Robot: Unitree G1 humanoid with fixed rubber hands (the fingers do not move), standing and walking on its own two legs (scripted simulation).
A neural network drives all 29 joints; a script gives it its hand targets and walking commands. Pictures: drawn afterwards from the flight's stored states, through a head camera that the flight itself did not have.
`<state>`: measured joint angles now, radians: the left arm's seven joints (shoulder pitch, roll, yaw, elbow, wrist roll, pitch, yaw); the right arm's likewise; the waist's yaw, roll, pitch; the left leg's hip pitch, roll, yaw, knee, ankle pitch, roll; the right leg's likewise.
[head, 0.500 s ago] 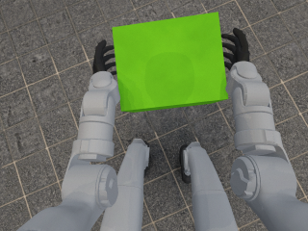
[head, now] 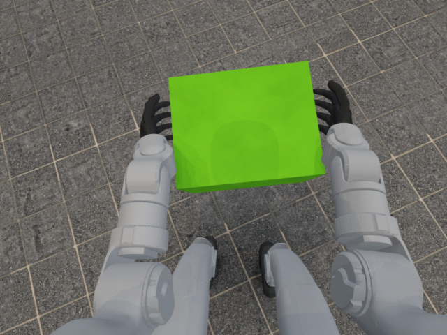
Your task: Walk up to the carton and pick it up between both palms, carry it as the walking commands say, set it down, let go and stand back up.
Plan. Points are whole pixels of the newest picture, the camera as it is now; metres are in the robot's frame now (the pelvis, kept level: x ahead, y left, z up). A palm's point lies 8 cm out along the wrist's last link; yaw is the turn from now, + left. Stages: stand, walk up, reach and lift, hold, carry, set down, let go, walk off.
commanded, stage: reach and lift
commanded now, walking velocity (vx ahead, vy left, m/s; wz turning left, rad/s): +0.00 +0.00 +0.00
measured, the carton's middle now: (243, 136) +0.44 +0.01 -0.08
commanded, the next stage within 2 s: hold in 1.74 s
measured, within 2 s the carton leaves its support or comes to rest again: neither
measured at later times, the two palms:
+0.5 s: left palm (136, 109) +0.39 +0.16 +0.09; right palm (376, 106) +0.41 -0.16 +0.09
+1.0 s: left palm (145, 116) +0.39 +0.15 +0.07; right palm (377, 121) +0.39 -0.16 +0.08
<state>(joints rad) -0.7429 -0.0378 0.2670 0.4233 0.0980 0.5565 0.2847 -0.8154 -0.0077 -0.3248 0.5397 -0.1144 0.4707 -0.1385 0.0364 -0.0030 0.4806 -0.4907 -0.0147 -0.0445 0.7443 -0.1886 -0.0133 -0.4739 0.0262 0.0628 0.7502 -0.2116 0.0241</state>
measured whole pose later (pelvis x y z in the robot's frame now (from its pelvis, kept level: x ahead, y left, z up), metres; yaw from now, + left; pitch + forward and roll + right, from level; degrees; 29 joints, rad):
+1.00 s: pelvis +0.12 +0.00 +0.04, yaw -1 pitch -5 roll +0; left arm -0.21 -0.14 0.19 0.34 0.21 0.70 0.18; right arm -0.23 0.12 -0.24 0.39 -0.21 0.67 -0.08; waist 0.00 0.00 -0.09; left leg -0.10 0.00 -0.03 0.40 -0.22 0.00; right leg -0.08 0.02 0.08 0.39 -0.22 0.01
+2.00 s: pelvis +0.10 +0.00 +0.04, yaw -1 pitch -6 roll +0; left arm -0.26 -0.15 0.25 0.46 0.20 0.68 0.20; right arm -0.29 0.12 -0.27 0.48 -0.22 0.67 -0.12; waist 0.01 0.00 -0.11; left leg -0.12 -0.01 -0.02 0.44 -0.21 0.00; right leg -0.11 0.01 0.09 0.45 -0.23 0.02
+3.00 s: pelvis +0.11 +0.01 +0.04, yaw -1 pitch -5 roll +0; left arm -0.22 -0.14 0.21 0.41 0.18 0.68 0.20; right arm -0.24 0.13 -0.26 0.41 -0.22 0.68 -0.12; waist 0.00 0.00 -0.11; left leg -0.11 -0.02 -0.02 0.39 -0.19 0.01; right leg -0.10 0.00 0.10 0.41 -0.21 0.02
